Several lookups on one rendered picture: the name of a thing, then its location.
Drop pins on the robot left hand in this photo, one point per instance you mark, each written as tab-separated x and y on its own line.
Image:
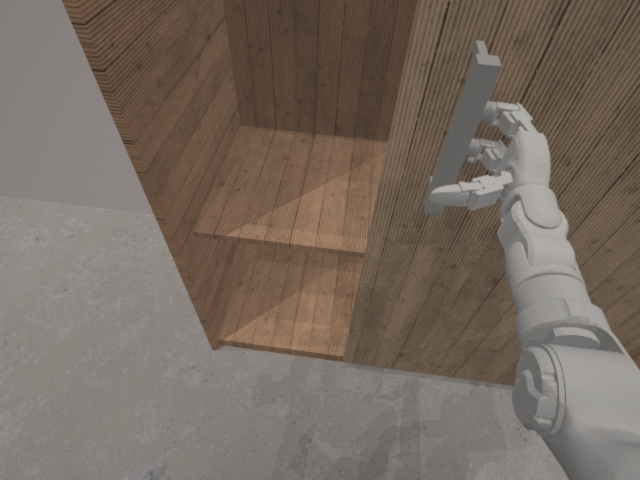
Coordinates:
152	471

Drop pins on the handle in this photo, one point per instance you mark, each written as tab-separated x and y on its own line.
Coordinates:
478	87

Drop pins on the robot right forearm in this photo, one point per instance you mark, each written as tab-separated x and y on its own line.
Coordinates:
549	292

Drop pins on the right robot upper arm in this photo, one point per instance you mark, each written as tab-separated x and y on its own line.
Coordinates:
585	404

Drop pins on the robot right hand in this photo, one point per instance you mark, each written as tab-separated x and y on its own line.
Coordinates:
526	161

